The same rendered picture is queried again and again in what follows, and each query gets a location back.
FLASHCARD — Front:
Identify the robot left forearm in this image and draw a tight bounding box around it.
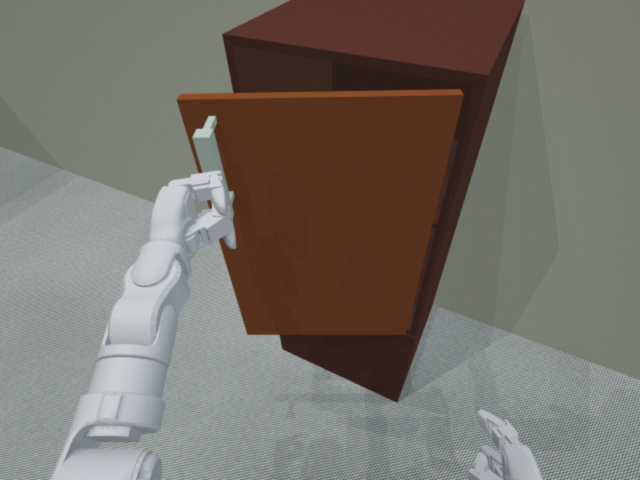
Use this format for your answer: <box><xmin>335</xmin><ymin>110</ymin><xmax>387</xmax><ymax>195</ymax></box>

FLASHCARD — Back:
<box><xmin>50</xmin><ymin>241</ymin><xmax>192</xmax><ymax>480</ymax></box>

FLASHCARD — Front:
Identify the robot right hand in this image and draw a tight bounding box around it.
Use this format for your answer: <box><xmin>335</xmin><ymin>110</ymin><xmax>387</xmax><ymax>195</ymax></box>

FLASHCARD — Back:
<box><xmin>469</xmin><ymin>410</ymin><xmax>543</xmax><ymax>480</ymax></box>

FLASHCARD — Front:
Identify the robot left upper arm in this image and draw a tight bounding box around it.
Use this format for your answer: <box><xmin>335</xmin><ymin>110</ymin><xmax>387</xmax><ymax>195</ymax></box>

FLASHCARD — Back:
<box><xmin>55</xmin><ymin>448</ymin><xmax>162</xmax><ymax>480</ymax></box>

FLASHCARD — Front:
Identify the cupboard door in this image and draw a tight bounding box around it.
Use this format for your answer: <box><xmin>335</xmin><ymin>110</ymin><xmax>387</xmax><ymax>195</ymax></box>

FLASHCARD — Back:
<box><xmin>177</xmin><ymin>89</ymin><xmax>464</xmax><ymax>335</ymax></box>

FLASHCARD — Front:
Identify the robot left hand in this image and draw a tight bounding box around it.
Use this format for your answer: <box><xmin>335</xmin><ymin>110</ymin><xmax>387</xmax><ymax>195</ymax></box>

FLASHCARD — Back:
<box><xmin>148</xmin><ymin>170</ymin><xmax>236</xmax><ymax>261</ymax></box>

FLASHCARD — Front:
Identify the handle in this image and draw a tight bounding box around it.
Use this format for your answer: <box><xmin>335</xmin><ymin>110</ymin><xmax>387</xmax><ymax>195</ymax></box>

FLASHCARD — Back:
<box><xmin>192</xmin><ymin>116</ymin><xmax>234</xmax><ymax>219</ymax></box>

